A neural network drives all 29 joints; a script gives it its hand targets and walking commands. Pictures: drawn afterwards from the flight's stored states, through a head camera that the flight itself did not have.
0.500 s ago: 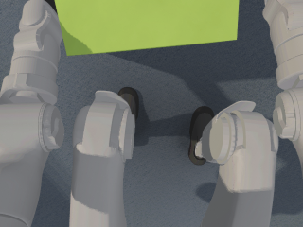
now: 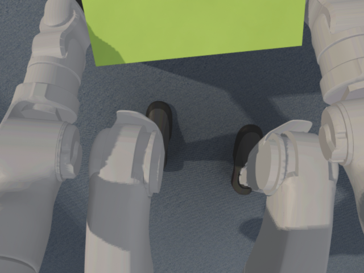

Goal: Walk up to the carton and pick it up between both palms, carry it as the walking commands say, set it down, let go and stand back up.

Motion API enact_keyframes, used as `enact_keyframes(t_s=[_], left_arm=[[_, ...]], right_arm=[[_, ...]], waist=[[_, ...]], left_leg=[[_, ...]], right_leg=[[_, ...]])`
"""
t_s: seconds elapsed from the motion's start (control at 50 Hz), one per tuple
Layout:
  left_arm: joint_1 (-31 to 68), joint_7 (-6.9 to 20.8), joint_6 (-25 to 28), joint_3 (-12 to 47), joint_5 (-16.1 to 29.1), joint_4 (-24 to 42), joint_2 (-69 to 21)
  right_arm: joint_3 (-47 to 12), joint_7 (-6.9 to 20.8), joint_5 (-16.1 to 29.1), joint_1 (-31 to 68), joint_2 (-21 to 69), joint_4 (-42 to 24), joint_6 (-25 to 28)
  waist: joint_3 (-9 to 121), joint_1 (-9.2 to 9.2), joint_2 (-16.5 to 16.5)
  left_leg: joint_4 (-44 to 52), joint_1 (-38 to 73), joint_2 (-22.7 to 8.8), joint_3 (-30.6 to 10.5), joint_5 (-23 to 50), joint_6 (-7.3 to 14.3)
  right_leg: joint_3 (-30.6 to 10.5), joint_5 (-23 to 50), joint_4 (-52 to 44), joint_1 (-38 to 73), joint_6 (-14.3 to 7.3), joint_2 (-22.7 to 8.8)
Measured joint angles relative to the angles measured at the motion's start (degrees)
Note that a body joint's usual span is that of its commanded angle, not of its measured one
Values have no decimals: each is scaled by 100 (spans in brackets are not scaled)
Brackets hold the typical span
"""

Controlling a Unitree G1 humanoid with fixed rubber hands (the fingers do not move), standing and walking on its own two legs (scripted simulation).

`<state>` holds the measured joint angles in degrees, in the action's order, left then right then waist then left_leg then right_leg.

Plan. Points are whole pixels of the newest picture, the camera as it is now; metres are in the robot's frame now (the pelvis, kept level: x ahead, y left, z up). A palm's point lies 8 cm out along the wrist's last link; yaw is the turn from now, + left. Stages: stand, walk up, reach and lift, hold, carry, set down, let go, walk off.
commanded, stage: reach and lift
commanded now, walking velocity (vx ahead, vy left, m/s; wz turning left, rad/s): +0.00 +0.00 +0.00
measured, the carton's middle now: out of the picture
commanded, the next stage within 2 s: none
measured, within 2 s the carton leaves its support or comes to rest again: leaves its support in 0.68 s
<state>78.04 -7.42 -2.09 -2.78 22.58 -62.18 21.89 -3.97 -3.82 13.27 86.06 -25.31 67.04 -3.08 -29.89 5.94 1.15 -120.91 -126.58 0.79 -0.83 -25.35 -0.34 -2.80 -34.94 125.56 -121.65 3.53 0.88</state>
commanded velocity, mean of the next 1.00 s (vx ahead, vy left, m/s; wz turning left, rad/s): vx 0.00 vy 0.00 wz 0.00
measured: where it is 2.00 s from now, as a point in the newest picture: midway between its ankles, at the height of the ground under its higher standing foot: (200, 159)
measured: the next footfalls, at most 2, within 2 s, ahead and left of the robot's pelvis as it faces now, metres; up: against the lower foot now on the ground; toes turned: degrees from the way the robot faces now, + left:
none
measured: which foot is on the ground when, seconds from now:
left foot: down 0.00-1.00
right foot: down 0.00-1.00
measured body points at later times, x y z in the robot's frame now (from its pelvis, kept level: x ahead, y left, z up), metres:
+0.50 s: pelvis -0.01 -0.01 -0.01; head +0.37 +0.00 +0.22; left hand +0.50 +0.25 -0.20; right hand +0.57 -0.13 -0.20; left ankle +0.15 +0.12 -0.35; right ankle +0.11 -0.14 -0.35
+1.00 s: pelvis +0.00 -0.01 +0.01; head +0.36 +0.02 +0.26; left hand +0.51 +0.24 -0.16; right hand +0.57 -0.14 -0.15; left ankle +0.15 +0.12 -0.35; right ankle +0.11 -0.14 -0.35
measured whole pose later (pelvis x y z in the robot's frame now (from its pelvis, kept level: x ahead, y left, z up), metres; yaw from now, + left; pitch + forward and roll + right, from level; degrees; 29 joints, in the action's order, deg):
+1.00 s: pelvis +0.00 -0.01 +0.01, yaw -1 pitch +27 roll +0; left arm 74.9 -6.2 -13.8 -11.8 13.7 -49.5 20.9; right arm 2.2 -4.4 12.2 82.8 -23.2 57.3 -11.7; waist -30.0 6.5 -3.3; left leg -120.5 -120.7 1.2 -3.7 -27.2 -3.7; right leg -1.9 -34.7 124.5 -117.3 2.7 5.0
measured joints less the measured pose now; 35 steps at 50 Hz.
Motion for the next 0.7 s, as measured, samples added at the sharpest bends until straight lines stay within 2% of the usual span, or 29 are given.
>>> enact_keyframes(t_s=[0.16, 0.32, 0.54, 0.7], left_arm=[[144, 84, 31, 5, -15, -245, 43], [284, 301, -88, -60, -74, -510, 186], [237, 395, -349, -292, -189, -307, 276], [227, 299, -728, -349, -350, 132, 255]], right_arm=[[-187, 23, 207, 179, -14, 247, -11], [11, -22, 32, 391, 155, 452, -178], [230, -131, -164, 320, 274, 77, -510], [235, -175, -59, -2, 210, -370, -629]], waist=[[2, 19, -31], [7, 11, -75], [0, 20, -176], [-15, 9, -326]], left_leg=[[19, -13, -32, -57, 37, -76], [-88, -34, -61, -104, 25, -171], [-191, -90, -157, -89, 22, -194], [-154, 23, -119, -125, -80, -184]], right_leg=[[46, 94, -13, -76, -66, 61], [67, 135, 114, -169, -127, 157], [28, 231, 217, -321, -116, 312], [48, 116, 133, -152, -87, 317]])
